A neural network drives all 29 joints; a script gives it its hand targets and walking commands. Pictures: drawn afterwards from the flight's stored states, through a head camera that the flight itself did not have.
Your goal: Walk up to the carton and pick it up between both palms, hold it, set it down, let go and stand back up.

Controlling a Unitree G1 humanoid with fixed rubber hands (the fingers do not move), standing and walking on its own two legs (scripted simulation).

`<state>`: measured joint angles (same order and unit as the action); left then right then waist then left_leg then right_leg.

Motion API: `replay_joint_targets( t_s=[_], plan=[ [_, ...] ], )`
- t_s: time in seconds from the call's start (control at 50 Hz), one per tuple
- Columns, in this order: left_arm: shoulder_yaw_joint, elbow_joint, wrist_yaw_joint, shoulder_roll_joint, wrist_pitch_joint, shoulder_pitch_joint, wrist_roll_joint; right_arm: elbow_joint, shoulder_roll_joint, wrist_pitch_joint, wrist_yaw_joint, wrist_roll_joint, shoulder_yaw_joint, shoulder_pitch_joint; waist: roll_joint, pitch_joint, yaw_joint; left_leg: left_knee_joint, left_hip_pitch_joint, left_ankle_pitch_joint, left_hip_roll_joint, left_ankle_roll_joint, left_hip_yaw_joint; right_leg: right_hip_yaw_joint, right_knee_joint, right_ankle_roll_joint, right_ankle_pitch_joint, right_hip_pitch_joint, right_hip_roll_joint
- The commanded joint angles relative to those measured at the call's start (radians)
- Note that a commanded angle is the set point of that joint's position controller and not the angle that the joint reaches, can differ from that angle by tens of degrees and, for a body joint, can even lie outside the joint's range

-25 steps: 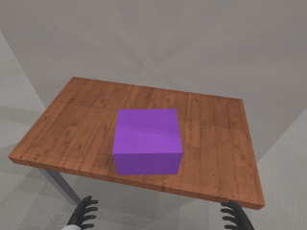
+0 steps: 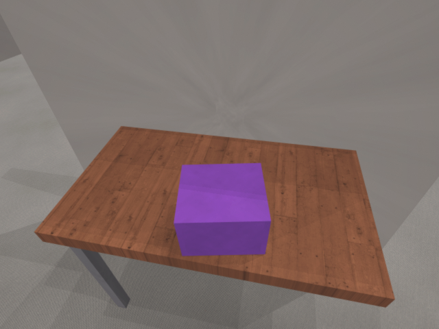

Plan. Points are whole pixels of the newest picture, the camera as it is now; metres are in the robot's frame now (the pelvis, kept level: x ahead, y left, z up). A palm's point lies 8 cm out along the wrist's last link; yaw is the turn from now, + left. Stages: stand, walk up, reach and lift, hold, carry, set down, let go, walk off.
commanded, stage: stand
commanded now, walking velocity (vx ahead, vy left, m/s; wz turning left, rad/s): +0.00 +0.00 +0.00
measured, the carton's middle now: (222, 208) +0.42 +0.02 -0.06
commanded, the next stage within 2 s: none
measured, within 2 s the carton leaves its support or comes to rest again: neither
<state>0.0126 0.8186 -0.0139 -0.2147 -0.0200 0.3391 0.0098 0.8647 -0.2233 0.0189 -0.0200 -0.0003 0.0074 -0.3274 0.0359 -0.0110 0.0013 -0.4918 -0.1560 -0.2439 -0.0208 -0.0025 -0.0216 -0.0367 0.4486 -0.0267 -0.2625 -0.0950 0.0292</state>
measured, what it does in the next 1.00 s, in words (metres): shifts its weight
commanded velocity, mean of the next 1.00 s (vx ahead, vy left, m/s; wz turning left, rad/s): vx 0.00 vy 0.00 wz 0.00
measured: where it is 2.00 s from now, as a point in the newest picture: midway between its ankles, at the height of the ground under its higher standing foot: outside the picture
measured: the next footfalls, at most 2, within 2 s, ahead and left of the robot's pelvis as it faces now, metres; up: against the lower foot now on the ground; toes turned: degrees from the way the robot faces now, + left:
left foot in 1.18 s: -0.14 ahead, +0.14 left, +0.00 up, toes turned +0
right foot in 1.46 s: -0.13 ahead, -0.10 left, +0.00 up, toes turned -7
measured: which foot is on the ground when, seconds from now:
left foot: down 0.00-1.00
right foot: down 0.00-1.00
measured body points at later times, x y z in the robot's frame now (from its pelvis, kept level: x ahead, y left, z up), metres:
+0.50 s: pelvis -0.06 +0.02 +0.00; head -0.08 +0.01 +0.45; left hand -0.05 +0.25 -0.15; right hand -0.06 -0.22 -0.16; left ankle +0.02 +0.12 -0.74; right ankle -0.01 -0.10 -0.74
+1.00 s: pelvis -0.11 +0.02 -0.01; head -0.13 +0.01 +0.44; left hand -0.13 +0.26 -0.16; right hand -0.11 -0.23 -0.16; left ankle +0.02 +0.12 -0.73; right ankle -0.01 -0.10 -0.74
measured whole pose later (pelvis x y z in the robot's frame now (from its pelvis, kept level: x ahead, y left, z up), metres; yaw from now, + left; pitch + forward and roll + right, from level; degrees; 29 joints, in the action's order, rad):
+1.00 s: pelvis -0.11 +0.02 -0.01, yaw +0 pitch -5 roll +0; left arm 0.01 1.01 -0.03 -0.19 0.00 0.39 0.00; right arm 1.02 -0.19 -0.01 -0.03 0.01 0.03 -0.34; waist 0.00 -0.05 0.00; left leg -0.51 -0.35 -0.20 0.03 -0.02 -0.02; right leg 0.03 0.54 -0.01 -0.18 -0.32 0.01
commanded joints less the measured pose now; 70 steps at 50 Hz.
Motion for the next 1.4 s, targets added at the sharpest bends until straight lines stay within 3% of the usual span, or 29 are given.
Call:
replay_joint_targets(
  t_s=[0.0, 0.18, 0.34, 0.46, 0.62, 0.74, 0.78, 0.84, 0.88, 0.94, 0.98, 1.02, 1.04, 1.06, 1.08, 1.1, 1.12, 1.14, 1.16, 1.18, 1.2, 1.22, 1.24, 1.26, 1.28, 1.3, 1.32, 1.36, 1.38],
  plan=[
    [0.032, -0.078, -0.011, -0.132, -0.034, -0.011, -0.005, -0.059, -0.142, 0.029, -0.013, 0.000, 0.028, -0.016, -0.054, -0.100, 0.005, 0.132, -0.038, 0.113, -0.086, -0.026, 0.115, 0.122, -0.134, 0.005, 0.126, -0.087, -0.117],
    [0.026, 0.002, -0.015, -0.125, -0.016, 0.045, -0.007, 0.008, -0.127, 0.012, -0.016, 0.006, 0.017, -0.054, -0.027, -0.124, 0.001, 0.168, -0.067, -0.017, -0.072, -0.017, 0.117, 0.120, -0.144, 0.010, -0.016, -0.105, -0.110],
    [0.018, 0.059, -0.015, -0.105, 0.002, 0.085, -0.004, 0.053, -0.129, -0.008, -0.018, 0.004, 0.019, -0.072, 0.012, -0.166, -0.005, 0.228, -0.165, -0.257, -0.079, -0.013, 0.153, 0.119, -0.121, 0.015, -0.137, -0.159, -0.093],
    [0.018, 0.097, -0.016, -0.103, 0.011, 0.122, -0.001, 0.075, -0.140, -0.018, -0.021, 0.004, 0.028, -0.087, -0.006, -0.177, -0.006, 0.252, -0.237, -0.406, -0.082, -0.012, 0.183, 0.126, -0.106, 0.020, -0.250, -0.205, -0.083],
    [0.016, 0.133, -0.019, -0.102, 0.000, 0.134, -0.008, 0.096, -0.113, -0.007, -0.017, 0.010, 0.030, -0.098, -0.054, -0.086, 0.004, 0.173, -0.143, -0.226, -0.056, -0.013, 0.149, 0.163, -0.106, 0.007, -0.203, -0.241, -0.100],
    [0.022, 0.140, -0.019, -0.109, 0.029, 0.151, -0.010, 0.102, -0.129, -0.030, -0.018, 0.007, 0.040, -0.105, -0.037, -0.173, 0.001, 0.238, -0.269, -0.511, -0.066, -0.009, 0.174, 0.158, -0.099, 0.018, -0.461, -0.355, -0.073],
    [0.020, 0.149, -0.020, -0.101, 0.031, 0.174, -0.010, 0.106, -0.130, -0.032, -0.020, 0.008, 0.038, -0.104, -0.025, -0.187, -0.007, 0.251, -0.301, -0.514, -0.074, -0.009, 0.188, 0.145, -0.064, 0.018, -0.406, -0.334, -0.064],
    [0.017, 0.170, -0.021, -0.087, 0.013, 0.196, -0.004, 0.115, -0.109, -0.016, -0.020, 0.011, 0.042, -0.100, -0.048, -0.094, -0.014, 0.176, -0.203, -0.250, -0.058, -0.016, 0.163, 0.160, -0.055, 0.001, -0.178, -0.254, -0.083],
    [0.023, 0.172, -0.023, -0.114, 0.002, 0.185, -0.009, 0.117, -0.108, -0.009, -0.018, 0.009, 0.048, -0.107, -0.067, -0.013, 0.001, 0.128, -0.135, -0.157, -0.036, -0.016, 0.130, 0.182, -0.080, -0.005, -0.156, -0.220, -0.101],
    [0.037, 0.158, -0.020, -0.155, 0.025, 0.138, -0.006, 0.125, -0.107, -0.029, -0.009, 0.017, 0.059, -0.134, -0.099, -0.057, 0.022, 0.090, -0.127, -0.358, 0.010, -0.002, 0.084, 0.209, -0.166, -0.013, -0.504, -0.412, -0.101],
    [0.041, 0.137, -0.027, -0.169, 0.047, 0.079, 0.000, 0.140, -0.092, -0.052, -0.002, 0.021, 0.063, -0.184, -0.163, -0.138, 0.046, -0.096, -0.075, -0.431, 0.057, 0.011, 0.023, 0.224, -0.226, -0.033, -0.654, -0.657, -0.122],
    [0.049, 0.110, -0.040, -0.181, 0.048, -0.063, 0.021, 0.207, -0.017, -0.072, 0.008, 0.032, 0.061, -0.330, -0.322, -0.105, 0.115, -0.596, 0.236, -0.220, 0.141, 0.010, -0.108, 0.283, -0.375, -0.091, -0.668, -0.964, -0.235],
    [0.059, 0.079, -0.046, -0.195, 0.041, -0.194, 0.030, 0.248, 0.011, -0.083, 0.010, 0.037, 0.062, -0.450, -0.344, -0.074, 0.193, -0.673, 0.325, -0.202, 0.097, -0.017, -0.071, 0.271, -0.385, -0.095, -0.609, -1.011, -0.280],
    [0.067, 0.048, -0.047, -0.198, 0.039, -0.288, 0.031, 0.285, 0.029, -0.089, 0.009, 0.036, 0.061, -0.555, -0.299, -0.046, 0.253, -0.634, 0.354, -0.186, 0.067, -0.035, -0.074, 0.221, -0.339, -0.060, -0.562, -0.987, -0.267],
    [0.068, 0.029, -0.046, -0.181, 0.041, -0.359, 0.024, 0.301, 0.026, -0.089, 0.005, 0.032, 0.062, -0.620, -0.218, -0.042, 0.305, -0.507, 0.345, -0.173, 0.023, -0.058, -0.017, 0.161, -0.203, -0.005, -0.526, -0.959, -0.212],
    [0.061, 0.022, -0.045, -0.129, 0.048, -0.362, 0.007, 0.296, -0.011, -0.078, -0.004, 0.038, 0.065, -0.611, -0.004, -0.078, 0.312, -0.194, 0.194, -0.245, -0.056, -0.094, 0.165, 0.086, 0.116, 0.050, -0.480, -0.841, -0.086],
    [0.051, 0.033, -0.039, -0.039, 0.058, -0.231, -0.014, 0.250, -0.080, -0.052, -0.022, 0.051, 0.050, -0.453, 0.360, -0.182, 0.203, 0.306, -0.185, -0.644, -0.280, -0.101, 0.605, -0.004, 0.504, 0.067, -0.347, -0.663, 0.063],
    [0.047, 0.081, -0.028, -0.021, 0.061, -0.047, -0.022, 0.176, -0.062, -0.032, -0.036, 0.046, 0.013, -0.189, 0.338, -0.287, 0.002, 0.465, -0.420, -0.749, -0.298, -0.048, 0.730, 0.138, 0.539, 0.041, -0.191, -0.538, 0.008],
    [0.039, 0.144, -0.020, -0.037, 0.069, 0.089, -0.027, 0.118, -0.030, -0.018, -0.039, 0.034, -0.007, -0.080, 0.184, -0.297, -0.077, 0.439, -0.436, -0.717, -0.247, 0.005, 0.560, 0.137, 0.521, 0.045, -0.126, -0.460, -0.022],
    [0.030, 0.210, -0.007, -0.005, 0.071, 0.200, -0.005, 0.083, -0.055, -0.011, -0.037, 0.040, 0.010, -0.040, 0.064, -0.207, -0.129, 0.329, -0.274, -0.472, -0.195, 0.039, 0.410, 0.112, 0.575, 0.060, -0.146, -0.501, 0.008],
    [0.041, 0.195, -0.005, -0.011, 0.074, 0.128, 0.006, 0.093, -0.181, -0.008, -0.040, 0.034, 0.050, -0.076, 0.187, -0.232, -0.060, 0.456, -0.406, -0.629, -0.243, -0.014, 0.542, 0.101, 0.598, 0.053, -0.119, -0.491, 0.006],
    [0.058, 0.166, -0.008, -0.068, 0.070, 0.027, 0.017, 0.103, -0.153, -0.003, -0.035, 0.033, 0.046, -0.046, 0.265, -0.316, -0.049, 0.523, -0.601, -0.807, -0.244, -0.090, 0.616, 0.092, 0.657, 0.049, -0.068, -0.374, -0.061],
    [0.067, 0.119, -0.003, -0.099, 0.068, -0.094, 0.029, 0.129, -0.068, 0.001, -0.024, 0.022, 0.026, -0.059, 0.221, -0.365, -0.018, 0.550, -0.745, -0.830, -0.214, -0.161, 0.642, 0.074, 0.713, 0.059, -0.050, -0.263, -0.085],
    [0.066, 0.101, -0.003, -0.120, 0.062, -0.129, 0.018, 0.137, -0.034, 0.001, -0.023, 0.028, 0.003, -0.064, 0.177, -0.379, -0.022, 0.505, -0.685, -0.715, -0.191, -0.176, 0.552, 0.085, 0.689, 0.067, -0.068, -0.278, -0.092],
    [0.057, 0.113, -0.011, -0.120, 0.055, -0.090, -0.003, 0.120, -0.034, 0.000, -0.033, 0.034, -0.008, -0.057, 0.163, -0.366, -0.036, 0.441, -0.547, -0.601, -0.187, -0.158, 0.467, 0.102, 0.636, 0.074, -0.087, -0.370, -0.098],
    [0.050, 0.143, -0.011, -0.103, 0.055, -0.028, -0.013, 0.111, -0.041, -0.004, -0.043, 0.043, -0.003, -0.051, 0.145, -0.361, -0.059, 0.406, -0.454, -0.572, -0.205, -0.146, 0.441, 0.105, 0.605, 0.077, -0.121, -0.423, -0.098],
    [0.047, 0.154, -0.012, -0.093, 0.057, -0.014, -0.017, 0.102, -0.058, -0.007, -0.047, 0.044, 0.007, -0.065, 0.114, -0.364, -0.050, 0.382, -0.403, -0.567, -0.215, -0.149, 0.451, 0.099, 0.528, 0.079, -0.180, -0.434, -0.107],
    [0.047, 0.116, -0.018, -0.087, 0.047, -0.094, -0.028, 0.123, -0.077, -0.016, -0.038, 0.043, 0.013, -0.169, 0.086, -0.366, 0.016, 0.359, -0.370, -0.534, -0.204, -0.164, 0.479, 0.065, 0.302, 0.070, -0.312, -0.356, -0.098],
    [0.049, 0.106, -0.019, -0.082, 0.041, -0.101, -0.031, 0.133, -0.079, -0.024, -0.035, 0.038, 0.016, -0.195, 0.077, -0.358, 0.016, 0.318, -0.400, -0.503, -0.181, -0.159, 0.449, 0.055, 0.153, 0.060, -0.282, -0.259, -0.088]
  ],
)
